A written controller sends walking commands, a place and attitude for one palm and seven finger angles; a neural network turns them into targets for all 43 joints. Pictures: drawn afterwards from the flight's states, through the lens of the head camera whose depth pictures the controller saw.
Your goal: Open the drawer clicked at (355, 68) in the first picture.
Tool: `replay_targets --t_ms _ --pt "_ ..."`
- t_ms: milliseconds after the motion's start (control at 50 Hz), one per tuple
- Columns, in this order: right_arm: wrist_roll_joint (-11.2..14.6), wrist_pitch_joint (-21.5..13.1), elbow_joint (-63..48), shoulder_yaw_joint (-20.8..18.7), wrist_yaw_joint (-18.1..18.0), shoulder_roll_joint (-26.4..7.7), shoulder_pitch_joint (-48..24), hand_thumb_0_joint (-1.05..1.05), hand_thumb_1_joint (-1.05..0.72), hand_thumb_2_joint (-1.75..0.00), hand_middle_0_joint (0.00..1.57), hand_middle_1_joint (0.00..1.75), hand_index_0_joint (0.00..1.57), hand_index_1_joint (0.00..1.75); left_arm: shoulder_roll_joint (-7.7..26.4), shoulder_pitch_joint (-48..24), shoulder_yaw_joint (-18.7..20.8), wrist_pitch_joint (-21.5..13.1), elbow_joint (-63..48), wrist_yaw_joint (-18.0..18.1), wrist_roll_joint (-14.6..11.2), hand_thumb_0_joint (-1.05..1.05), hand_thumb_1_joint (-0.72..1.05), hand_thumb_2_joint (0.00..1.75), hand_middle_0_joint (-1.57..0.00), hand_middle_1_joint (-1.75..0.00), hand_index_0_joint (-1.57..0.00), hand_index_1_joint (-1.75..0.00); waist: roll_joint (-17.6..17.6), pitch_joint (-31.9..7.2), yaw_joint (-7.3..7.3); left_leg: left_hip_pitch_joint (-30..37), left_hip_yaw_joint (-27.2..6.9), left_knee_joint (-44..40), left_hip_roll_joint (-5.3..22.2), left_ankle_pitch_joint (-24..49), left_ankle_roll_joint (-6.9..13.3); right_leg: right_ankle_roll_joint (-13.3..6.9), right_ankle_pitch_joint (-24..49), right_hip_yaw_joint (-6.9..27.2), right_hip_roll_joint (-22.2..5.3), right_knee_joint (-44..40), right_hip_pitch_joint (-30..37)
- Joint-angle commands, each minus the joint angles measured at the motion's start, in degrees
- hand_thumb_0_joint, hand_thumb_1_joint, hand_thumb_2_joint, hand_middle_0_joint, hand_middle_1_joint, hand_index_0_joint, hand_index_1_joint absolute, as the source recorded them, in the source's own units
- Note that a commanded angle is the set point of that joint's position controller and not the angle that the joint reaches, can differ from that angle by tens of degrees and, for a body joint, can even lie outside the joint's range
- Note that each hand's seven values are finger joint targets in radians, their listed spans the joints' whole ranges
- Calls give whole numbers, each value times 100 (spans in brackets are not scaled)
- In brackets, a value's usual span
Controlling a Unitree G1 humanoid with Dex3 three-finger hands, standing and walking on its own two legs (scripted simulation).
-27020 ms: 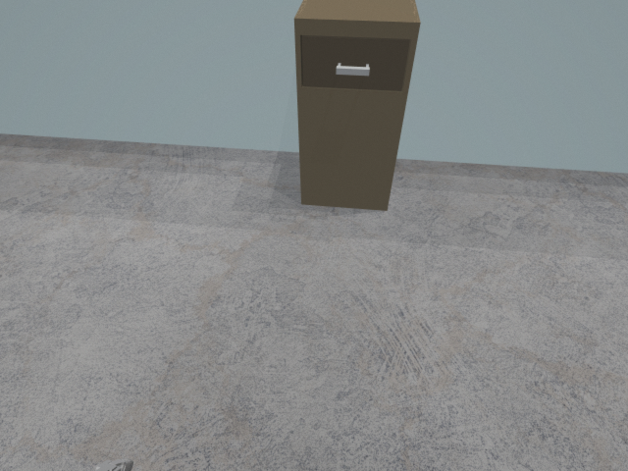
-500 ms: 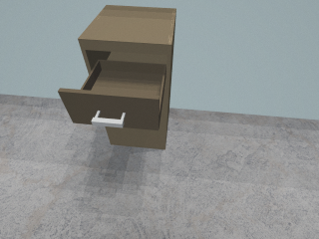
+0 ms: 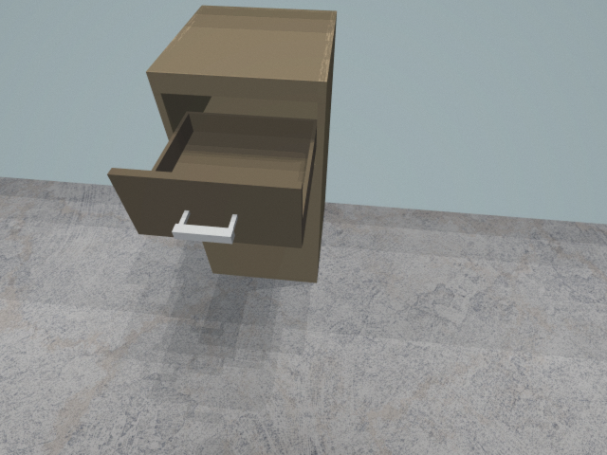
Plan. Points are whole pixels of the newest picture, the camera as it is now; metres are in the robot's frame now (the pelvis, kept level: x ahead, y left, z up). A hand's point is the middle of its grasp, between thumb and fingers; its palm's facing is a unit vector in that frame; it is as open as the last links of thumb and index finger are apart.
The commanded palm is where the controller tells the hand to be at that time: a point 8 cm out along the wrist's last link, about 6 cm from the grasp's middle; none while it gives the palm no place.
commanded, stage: stand and wait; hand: left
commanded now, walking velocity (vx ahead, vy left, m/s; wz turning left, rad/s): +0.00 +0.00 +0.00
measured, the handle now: (206, 225) +0.54 +0.23 -0.08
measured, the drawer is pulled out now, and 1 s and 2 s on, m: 0.30 0.30 0.30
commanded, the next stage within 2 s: none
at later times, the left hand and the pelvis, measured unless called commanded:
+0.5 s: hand out of the picture -0.01 +0.14 -0.18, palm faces +0.06 -0.98 -0.17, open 7.4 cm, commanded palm none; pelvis +0.01 -0.01 +0.00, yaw +0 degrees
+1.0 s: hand out of the picture +0.00 +0.14 -0.18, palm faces +0.05 -0.98 -0.18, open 7.4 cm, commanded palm none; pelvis +0.01 -0.02 +0.00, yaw +0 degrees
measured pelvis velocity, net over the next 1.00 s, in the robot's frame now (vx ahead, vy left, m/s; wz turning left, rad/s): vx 0.01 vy -0.02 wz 0.00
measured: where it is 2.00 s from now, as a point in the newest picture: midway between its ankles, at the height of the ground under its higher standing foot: outside the picture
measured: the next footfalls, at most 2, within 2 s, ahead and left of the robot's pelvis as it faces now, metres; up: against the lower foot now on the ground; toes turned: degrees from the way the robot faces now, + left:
none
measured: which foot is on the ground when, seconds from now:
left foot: down 0.00-1.00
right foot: down 0.00-1.00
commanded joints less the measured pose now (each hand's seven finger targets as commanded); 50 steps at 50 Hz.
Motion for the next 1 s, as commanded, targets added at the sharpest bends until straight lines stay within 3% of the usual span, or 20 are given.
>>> replay_targets --t_ms 0,40,280,360,520,580,680,980 --pt "-7 -12 -29 -94 -2 -396 596 0 -90 -90 20 30 20 30 527 476 94 -67 -67 18 0 0 90 90 -20 -30 -20 -30 -4 397 -7 -327 -530 -521 499 481 176 -123 150 561 -509 -559 -132" --pt "-1 -20 -37 -92 -7 -420 583 0 -90 -90 20 30 20 30 519 469 93 -79 -72 19 -7 0 90 90 -20 -30 -20 -30 -131 311 -7 -279 -524 -500 509 598 175 -127 277 561 -510 -536 -63" --pt "-6 10 9 -100 -8 -394 561 0 -90 -90 20 30 20 30 540 422 96 -84 -63 22 -10 0 90 90 -20 -30 -20 -30 -49 387 -4 -250 -463 -458 503 592 137 -138 270 577 -519 -616 -93" --pt "10 -3 12 -108 -12 -418 541 0 -90 -90 20 30 20 30 570 457 101 -110 -65 29 -11 0 90 90 -20 -30 -20 -30 -133 166 0 -118 -439 -390 499 805 125 -141 628 606 -537 -586 55" --pt "-1 21 43 -101 -11 -398 525 0 -90 -90 20 30 20 30 576 398 93 -98 -50 32 -15 0 90 90 -20 -30 -20 -30 -58 401 -9 -196 -407 -451 499 675 94 -136 503 604 -536 -665 -6" --pt "-5 32 44 -107 -6 -395 520 0 -90 -90 20 30 20 30 577 411 94 -100 -42 33 -13 0 90 90 -20 -30 -20 -30 -60 392 -3 -150 -386 -432 502 590 94 -127 333 633 -536 -734 -64" --pt "1 18 45 -114 -14 -407 514 0 -90 -90 20 30 20 30 597 394 102 -121 -59 41 -15 0 90 90 -20 -30 -20 -30 -94 228 -16 -80 -372 -411 520 752 85 -120 705 616 -543 -683 80" --pt "1 22 62 -110 -18 -419 522 0 -90 -90 20 30 20 30 607 401 92 -115 -63 42 -16 0 90 90 -20 -30 -20 -30 -34 337 -8 -90 -372 -465 529 705 70 -120 628 620 -521 -734 62"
